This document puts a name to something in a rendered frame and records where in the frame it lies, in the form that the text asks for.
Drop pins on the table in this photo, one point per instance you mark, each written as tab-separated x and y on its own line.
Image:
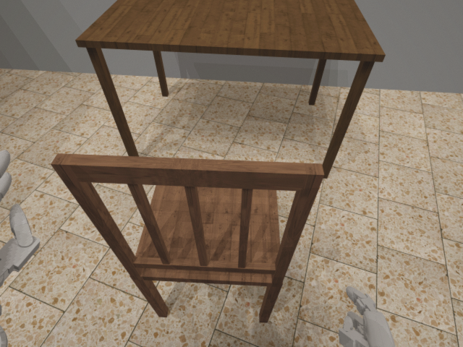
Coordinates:
309	29

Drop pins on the left robot hand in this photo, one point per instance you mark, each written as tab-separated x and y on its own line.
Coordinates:
18	250

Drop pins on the chair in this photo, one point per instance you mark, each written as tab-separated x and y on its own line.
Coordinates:
209	221

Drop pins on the right robot hand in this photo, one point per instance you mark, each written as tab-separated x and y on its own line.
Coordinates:
370	331

